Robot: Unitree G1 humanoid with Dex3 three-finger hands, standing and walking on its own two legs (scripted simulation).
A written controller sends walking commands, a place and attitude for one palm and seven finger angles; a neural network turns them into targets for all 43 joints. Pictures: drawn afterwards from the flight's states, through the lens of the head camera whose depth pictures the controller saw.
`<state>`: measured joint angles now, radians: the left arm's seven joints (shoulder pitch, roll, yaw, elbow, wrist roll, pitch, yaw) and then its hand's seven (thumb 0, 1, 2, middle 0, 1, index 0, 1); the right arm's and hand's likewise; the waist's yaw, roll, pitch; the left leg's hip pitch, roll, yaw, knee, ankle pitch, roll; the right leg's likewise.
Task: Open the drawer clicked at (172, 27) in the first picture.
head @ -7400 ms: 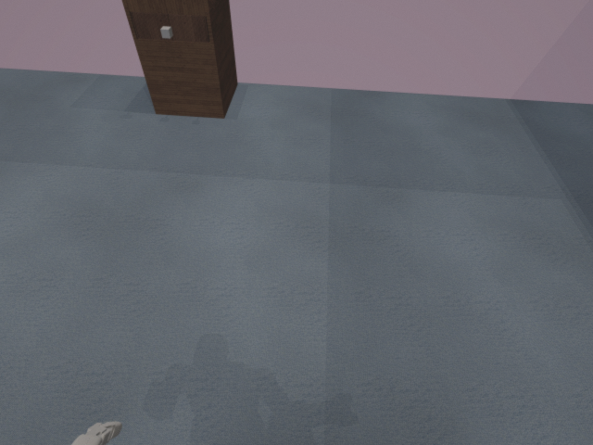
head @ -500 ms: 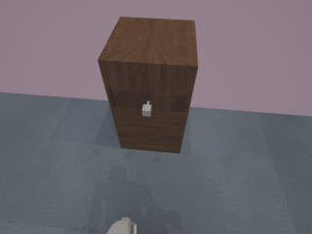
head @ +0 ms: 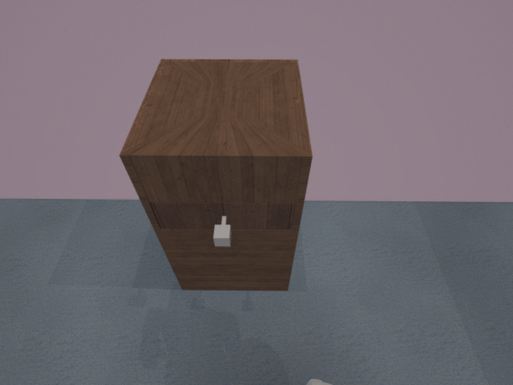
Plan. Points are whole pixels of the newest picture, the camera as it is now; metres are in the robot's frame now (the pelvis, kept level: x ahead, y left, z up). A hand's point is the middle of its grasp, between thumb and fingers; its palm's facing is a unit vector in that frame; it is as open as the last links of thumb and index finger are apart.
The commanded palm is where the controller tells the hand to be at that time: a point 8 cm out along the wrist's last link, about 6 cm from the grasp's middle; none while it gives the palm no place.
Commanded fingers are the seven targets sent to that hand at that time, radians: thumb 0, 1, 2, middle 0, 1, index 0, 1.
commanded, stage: come to a stop and stand still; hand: left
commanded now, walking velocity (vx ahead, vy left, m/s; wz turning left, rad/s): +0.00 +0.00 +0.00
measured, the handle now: (223, 229) +0.54 +0.11 -0.25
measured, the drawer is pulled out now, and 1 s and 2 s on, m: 0.00 0.00 0.00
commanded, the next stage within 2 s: none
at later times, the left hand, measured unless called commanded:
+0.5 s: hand out of the picture +0.12 +0.22 -0.17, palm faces +0.07 -0.96 -0.26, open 7.3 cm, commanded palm none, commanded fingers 0.00 0.90 0.90 -0.20 -0.30 -0.20 -0.30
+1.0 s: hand out of the picture +0.05 +0.19 -0.17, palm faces -0.01 -0.98 -0.21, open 7.4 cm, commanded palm none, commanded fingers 0.00 0.90 0.90 -0.20 -0.30 -0.20 -0.30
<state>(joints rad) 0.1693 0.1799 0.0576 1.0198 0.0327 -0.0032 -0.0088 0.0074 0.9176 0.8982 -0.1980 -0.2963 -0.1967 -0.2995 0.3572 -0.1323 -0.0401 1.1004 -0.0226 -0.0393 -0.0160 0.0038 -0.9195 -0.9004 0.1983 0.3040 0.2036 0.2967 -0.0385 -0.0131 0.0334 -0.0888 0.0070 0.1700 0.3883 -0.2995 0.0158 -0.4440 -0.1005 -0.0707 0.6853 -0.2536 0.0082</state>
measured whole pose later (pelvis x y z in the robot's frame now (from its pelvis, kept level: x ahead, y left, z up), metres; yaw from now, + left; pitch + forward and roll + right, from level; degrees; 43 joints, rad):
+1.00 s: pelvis +0.02 +0.00 +0.00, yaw +0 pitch +1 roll +1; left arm 0.23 0.20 0.04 1.07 0.02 0.05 0.00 0.01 0.91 0.90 -0.20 -0.30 -0.20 -0.30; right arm 0.28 -0.17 -0.04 1.07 -0.02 0.02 -0.04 0.00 -0.91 -0.90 0.20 0.30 0.21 0.30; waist -0.04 -0.02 0.03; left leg -0.25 0.05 0.09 0.43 -0.19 -0.02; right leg -0.19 -0.04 -0.03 0.52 -0.32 0.03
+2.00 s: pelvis +0.06 -0.03 +0.00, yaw +0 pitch -1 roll +1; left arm 0.28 0.14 0.01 1.14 0.01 0.00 0.04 0.01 0.90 0.90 -0.20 -0.30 -0.20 -0.30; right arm 0.25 -0.14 -0.01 1.15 -0.01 0.00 -0.05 0.01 -0.93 -0.90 0.20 0.30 0.20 0.30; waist 0.00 0.00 0.04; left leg -0.15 0.07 0.04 0.42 -0.25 -0.06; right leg -0.05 0.01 -0.06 0.40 -0.33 -0.03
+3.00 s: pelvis -0.01 +0.04 +0.00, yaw +0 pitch -2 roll -1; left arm 0.34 0.19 0.00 0.99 0.03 0.02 0.03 0.01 0.90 0.90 -0.20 -0.30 -0.20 -0.30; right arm 0.26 -0.17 -0.01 0.99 -0.01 0.02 -0.01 0.00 -0.92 -0.90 0.20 0.30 0.20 0.30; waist 0.00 -0.02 0.02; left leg -0.28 0.00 0.07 0.53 -0.22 0.04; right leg -0.18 -0.06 -0.03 0.48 -0.27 0.05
